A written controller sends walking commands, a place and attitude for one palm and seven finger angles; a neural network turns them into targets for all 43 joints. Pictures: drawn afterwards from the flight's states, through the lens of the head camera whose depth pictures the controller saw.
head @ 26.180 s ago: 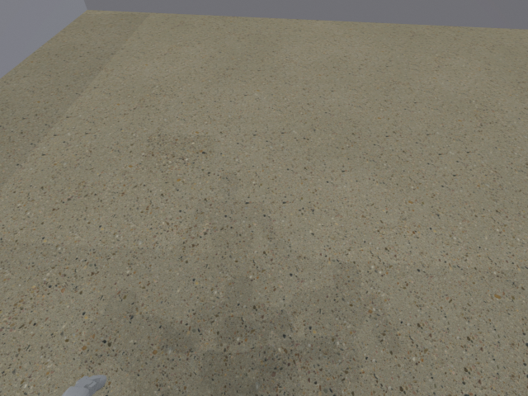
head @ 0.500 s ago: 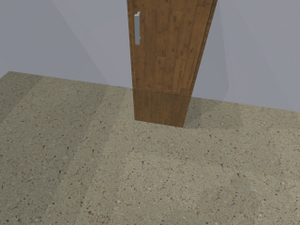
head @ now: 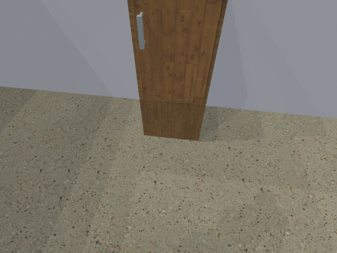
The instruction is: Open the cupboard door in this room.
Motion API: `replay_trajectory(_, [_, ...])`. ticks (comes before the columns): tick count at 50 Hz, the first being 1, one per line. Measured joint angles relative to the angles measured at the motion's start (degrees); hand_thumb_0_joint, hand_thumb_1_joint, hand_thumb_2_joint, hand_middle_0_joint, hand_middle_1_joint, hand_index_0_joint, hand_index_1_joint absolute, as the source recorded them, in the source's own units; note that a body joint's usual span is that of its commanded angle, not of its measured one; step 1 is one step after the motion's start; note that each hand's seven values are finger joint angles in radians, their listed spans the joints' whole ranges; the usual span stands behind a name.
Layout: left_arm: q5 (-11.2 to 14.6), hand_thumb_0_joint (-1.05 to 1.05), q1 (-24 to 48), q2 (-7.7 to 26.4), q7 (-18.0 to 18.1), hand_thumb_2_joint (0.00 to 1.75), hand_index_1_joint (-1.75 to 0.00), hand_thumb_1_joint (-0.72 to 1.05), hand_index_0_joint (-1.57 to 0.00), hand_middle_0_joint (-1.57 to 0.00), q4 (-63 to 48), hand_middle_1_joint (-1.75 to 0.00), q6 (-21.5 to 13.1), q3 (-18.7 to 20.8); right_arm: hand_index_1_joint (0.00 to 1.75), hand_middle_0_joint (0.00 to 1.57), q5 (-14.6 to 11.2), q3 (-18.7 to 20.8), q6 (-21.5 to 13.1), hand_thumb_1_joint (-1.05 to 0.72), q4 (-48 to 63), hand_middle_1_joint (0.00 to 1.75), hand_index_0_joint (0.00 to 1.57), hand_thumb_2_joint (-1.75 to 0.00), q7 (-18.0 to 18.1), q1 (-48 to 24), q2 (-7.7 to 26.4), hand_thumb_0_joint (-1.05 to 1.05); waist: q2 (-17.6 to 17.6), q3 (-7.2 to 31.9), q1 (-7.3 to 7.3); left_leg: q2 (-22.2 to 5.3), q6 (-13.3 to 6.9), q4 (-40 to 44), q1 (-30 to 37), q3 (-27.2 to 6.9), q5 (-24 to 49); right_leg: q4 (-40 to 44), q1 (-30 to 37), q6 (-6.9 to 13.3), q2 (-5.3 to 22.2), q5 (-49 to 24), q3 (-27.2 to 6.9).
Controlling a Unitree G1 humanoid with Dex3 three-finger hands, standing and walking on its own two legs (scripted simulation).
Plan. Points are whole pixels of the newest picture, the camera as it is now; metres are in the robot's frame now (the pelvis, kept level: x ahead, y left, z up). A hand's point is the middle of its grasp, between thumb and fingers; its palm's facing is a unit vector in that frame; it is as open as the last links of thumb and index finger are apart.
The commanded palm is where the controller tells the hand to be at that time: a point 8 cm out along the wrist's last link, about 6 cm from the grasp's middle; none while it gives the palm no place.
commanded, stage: take the last steps up to it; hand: left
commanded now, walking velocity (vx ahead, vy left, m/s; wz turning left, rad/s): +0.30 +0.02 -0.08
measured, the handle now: (141, 30) +0.98 +0.19 +0.06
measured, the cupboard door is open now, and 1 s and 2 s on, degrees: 0 0 0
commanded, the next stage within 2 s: come to a stop and stand still in 1.00 s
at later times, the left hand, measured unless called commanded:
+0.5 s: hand out of the picture +0.00 +0.14 -0.16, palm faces +0.11 -0.98 -0.16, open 7.3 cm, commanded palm none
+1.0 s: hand (121, 150) +0.47 +0.20 -0.15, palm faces -0.07 -0.97 -0.22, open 7.3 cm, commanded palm none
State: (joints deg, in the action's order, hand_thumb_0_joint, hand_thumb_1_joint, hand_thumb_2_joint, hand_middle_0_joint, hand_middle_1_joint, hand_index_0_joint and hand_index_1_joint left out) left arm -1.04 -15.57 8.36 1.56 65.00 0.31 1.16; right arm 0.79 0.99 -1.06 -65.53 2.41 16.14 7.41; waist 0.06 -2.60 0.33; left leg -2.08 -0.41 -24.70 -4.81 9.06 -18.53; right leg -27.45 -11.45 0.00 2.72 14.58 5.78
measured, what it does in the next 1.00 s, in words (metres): walks ahead: left foot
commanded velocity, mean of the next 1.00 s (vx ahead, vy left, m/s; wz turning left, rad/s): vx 0.27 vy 0.01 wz -0.04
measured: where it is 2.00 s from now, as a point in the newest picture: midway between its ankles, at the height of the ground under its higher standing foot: (169, 226)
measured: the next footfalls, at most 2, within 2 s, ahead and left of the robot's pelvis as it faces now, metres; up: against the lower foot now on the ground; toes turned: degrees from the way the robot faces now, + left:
left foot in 0.58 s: +0.31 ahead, +0.14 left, +0.00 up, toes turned +7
right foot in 1.06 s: +0.46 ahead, -0.11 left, +0.00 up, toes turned -11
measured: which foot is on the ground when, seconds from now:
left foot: down 0.00-0.18, up 0.20-0.56, down 0.58-1.00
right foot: down 0.00-0.58, up 0.60-1.00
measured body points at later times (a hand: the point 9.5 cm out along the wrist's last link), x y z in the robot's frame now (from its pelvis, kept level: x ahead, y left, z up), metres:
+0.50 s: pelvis +0.14 +0.00 +0.00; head +0.18 +0.00 +0.44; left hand -0.01 +0.19 -0.14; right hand +0.23 -0.23 -0.16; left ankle +0.23 +0.14 -0.70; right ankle +0.00 -0.12 -0.74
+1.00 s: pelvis +0.33 +0.03 +0.00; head +0.35 +0.02 +0.45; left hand +0.47 +0.26 -0.13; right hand +0.26 -0.20 -0.16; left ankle +0.27 +0.14 -0.74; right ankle +0.41 -0.10 -0.71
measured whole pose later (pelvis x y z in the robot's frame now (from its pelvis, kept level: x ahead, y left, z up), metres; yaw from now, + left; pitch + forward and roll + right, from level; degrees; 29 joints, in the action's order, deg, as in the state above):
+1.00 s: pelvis +0.33 +0.03 +0.00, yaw -3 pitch +0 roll +2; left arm -1.6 -4.8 10.7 -0.6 54.8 -0.8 3.4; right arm 1.6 3.1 -3.2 -64.1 1.0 20.8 9.3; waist 0.9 -3.1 -2.5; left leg -0.4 -0.8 -22.0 -5.2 10.2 -16.9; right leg -41.6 -28.0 -1.1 6.8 14.0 4.7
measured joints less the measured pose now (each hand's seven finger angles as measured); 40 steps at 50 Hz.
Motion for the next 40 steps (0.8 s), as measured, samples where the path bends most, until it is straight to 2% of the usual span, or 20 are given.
replay_trajectory(6, [-0.80, 0.00, -2.50, -0.37, -1.12, 0.90, -0.30, 0.91, -0.20, -0.20, -0.22, -0.30, 0.06, 0.37, 0.30, 0.20, 0.27, 0.77, 0.06, -0.91, -0.43, 0.30, 0.20, -0.90, -0.65, 4.10, -0.18, 0.00, 0.03, 1.91, -0.21, 0.14, 0.41, -1.97, 0.92, 1.17, -3.12, -6.57, -1.73, 0.88, 0.68, 5.24, -0.85])
replay_trajectory(9, [-0.86, 0.00, -3.33, -1.29, -1.40, 0.90, -0.30, 0.91, -0.20, -0.20, -0.32, -0.30, -0.60, 0.46, 0.30, 0.20, 0.26, 1.09, 0.12, -0.91, -1.00, 0.30, 0.20, -0.90, -0.75, 6.21, 0.36, 0.00, -2.20, 2.12, -0.59, -1.37, 1.12, -4.64, 0.78, 0.27, -5.73, -7.40, -0.67, 0.73, -0.35, 7.40, 0.30])
replay_trajectory(11, [-0.73, 0.00, -3.79, -1.57, -1.21, 0.90, -0.30, 0.91, -0.20, -0.20, -1.00, -0.30, -2.20, 0.70, 0.30, 0.20, 0.13, 1.01, 0.66, -0.91, -1.30, 0.30, 0.20, -0.90, -0.97, 6.80, 0.26, 0.00, -2.72, 1.99, -0.21, -1.96, 0.24, -12.59, -3.03, -1.31, -8.72, -7.53, -0.30, 1.39, -0.69, 8.70, 1.46])
replay_trajectory(13, [-0.40, 0.00, -4.69, -1.67, -0.59, 0.90, -0.30, 0.91, -0.20, -0.20, -1.58, -0.30, -3.78, 0.92, 0.30, 0.20, 0.23, 0.88, 1.47, -0.91, -1.39, 0.30, 0.20, -0.90, -1.49, 5.58, 0.15, 0.00, -1.77, 0.95, 1.16, -1.22, 0.01, -25.46, -9.16, -3.00, -10.88, -6.17, 0.86, 1.71, -0.51, 8.69, 1.49])
replay_trajectory(15, [-0.35, 0.00, -6.18, -1.99, -0.17, 0.90, -0.30, 0.91, -0.20, -0.20, -1.42, -0.30, -4.42, 0.98, 0.30, 0.20, 0.22, 1.14, 1.46, -0.91, -0.68, 0.30, 0.20, -0.90, -1.77, 3.36, 0.49, 0.00, -0.84, -0.27, 2.33, -0.87, 0.02, -34.47, -15.09, -3.75, -9.45, -3.42, 2.77, 1.75, -0.38, 7.88, 0.94])
replay_trajectory(17, [-0.45, 0.00, -8.09, -2.51, -0.06, 0.90, -0.30, 0.91, -0.20, -0.20, -0.43, -0.30, -4.37, 0.85, 0.30, 0.20, 0.24, 1.63, 1.14, -0.91, 0.64, 0.30, 0.20, -0.90, -2.09, 0.72, 1.25, 0.01, -0.41, -1.04, 2.75, -1.40, 0.43, -37.63, -20.06, -3.91, -6.36, -0.23, 5.02, 1.40, -0.29, 6.99, 0.46])
replay_trajectory(20, [-0.65, 0.00, -10.96, -3.34, -0.12, 0.90, -0.30, 0.91, -0.20, -0.20, 1.61, -0.30, -3.99, 0.50, 0.30, 0.20, 0.17, 2.31, 0.91, -0.92, 3.01, 0.30, 0.19, -0.90, -2.46, -3.39, 2.66, 0.01, -0.41, -1.43, 2.66, -2.72, 1.39, -34.74, -25.28, -3.79, -0.97, 4.02, 8.45, 0.55, -0.09, 6.30, 0.15])
replay_trajectory(23, [-0.78, 0.00, -12.78, -3.68, -0.21, 0.90, -0.30, 0.91, -0.20, -0.20, 3.22, -0.30, -3.67, 0.33, 0.30, 0.20, -0.13, 2.54, 0.61, -0.92, 5.31, 0.30, 0.19, -0.90, -3.01, -7.36, 3.59, 0.01, -0.34, -2.01, 2.67, -3.57, 1.66, -26.43, -27.15, -3.07, 3.79, 6.93, 11.67, -0.59, 0.29, 6.65, 0.08])
replay_trajectory(27, [-0.76, 0.00, -13.37, -2.94, -0.21, 0.90, -0.30, 0.91, -0.20, -0.21, 4.00, -0.30, -3.39, 0.63, 0.30, 0.20, -0.23, 2.19, -0.33, -0.92, 7.70, 0.30, 0.19, -0.90, -3.47, -11.51, 3.57, 0.00, 0.48, -3.10, 3.35, -2.83, 0.69, -15.95, -25.16, -2.02, 6.58, 7.15, 14.89, -2.59, 1.31, 9.56, 0.06])
replay_trajectory(29, [-0.58, 0.00, -13.68, -2.45, -0.26, 0.90, -0.30, 0.91, -0.20, -0.21, 4.12, -0.30, -3.26, 0.85, 0.30, 0.20, 0.09, 1.76, -1.63, -0.92, 8.74, 0.30, 0.19, -0.90, -3.42, -12.40, 3.44, 0.00, 0.86, -3.09, 3.21, -1.87, -0.09, -10.05, -21.17, -1.36, 8.85, 1.40, 14.14, -3.19, 2.28, 13.40, -0.30])
replay_trajectory(30, [-0.32, 0.00, -12.93, -2.06, -0.38, 0.90, -0.30, 0.91, -0.20, -0.21, 4.30, -0.30, -2.93, 0.96, 0.30, 0.20, 0.41, 1.82, -2.53, -0.92, 8.96, 0.30, 0.19, -0.90, -3.13, -12.75, 3.18, 0.00, 1.20, -3.33, 2.70, -1.41, -0.75, -11.41, -21.10, -1.13, 8.16, -5.66, 11.69, -2.58, 3.18, 15.11, -0.46])
replay_trajectory(31, [-0.06, 0.00, -11.49, -1.55, -0.49, 0.90, -0.30, 0.91, -0.20, -0.21, 4.23, -0.30, -2.52, 1.01, 0.30, 0.20, 0.52, 1.78, -3.15, -0.91, 9.06, 0.30, 0.19, -0.90, -2.84, -12.88, 2.86, 0.00, 1.41, -3.81, 2.46, -1.13, -1.49, -13.89, -21.27, -0.90, 6.19, -15.42, 7.99, -1.65, 3.24, 16.42, -2.06])
replay_trajectory(32, [0.11, 0.00, -9.94, -0.99, -0.52, 0.90, -0.30, 0.91, -0.20, -0.21, 3.66, -0.30, -2.20, 1.10, 0.30, 0.20, 0.44, 1.61, -3.40, -0.91, 9.04, 0.30, 0.19, -0.90, -2.69, -12.67, 2.56, 0.00, 1.44, -4.21, 2.48, -1.07, -2.10, -15.03, -20.55, -0.60, 4.42, -25.05, 3.99, -0.71, 2.72, 17.10, -3.58])
replay_trajectory(34, [0.19, 0.01, -6.57, 0.10, -0.40, 0.90, -0.30, 0.91, -0.20, -0.21, 2.04, -0.30, -2.14, 1.42, 0.30, 0.20, 0.43, 1.35, -3.53, -0.91, 8.28, 0.30, 0.19, -0.90, -2.36, -11.44, 1.90, 0.00, 1.17, -4.20, 2.33, -1.04, -2.57, -13.72, -17.81, -0.03, 3.00, -38.92, -3.81, 0.23, 2.01, 14.90, -4.18])
replay_trajectory(36, [-0.09, 0.01, -2.88, 1.29, -0.57, 0.90, -0.30, 0.91, -0.20, -0.20, -0.13, -0.30, -2.28, 1.95, 0.30, 0.20, 0.38, 1.31, -3.58, -0.91, 7.25, 0.30, 0.20, -0.90, -1.88, -9.40, 1.07, -0.01, 1.11, -3.90, 1.78, -0.61, -2.39, -10.11, -14.52, 0.32, 3.67, -44.02, -10.26, 0.28, 2.34, 11.34, -3.32])
replay_trajectory(40, [-0.64, 0.00, 3.23, 3.15, -0.96, 0.90, -0.30, 0.91, -0.20, -0.20, -5.05, -0.30, -2.14, 2.79, 0.30, 0.21, 0.13, 2.50, -3.97, -0.96, 5.66, 0.30, 0.20, -0.90, -0.96, -4.85, 2.01, -0.03, 1.96, -2.05, 0.43, 0.95, -2.63, -3.02, -9.01, 0.95, 4.95, -40.57, -18.82, -0.61, 3.67, 5.19, -2.35])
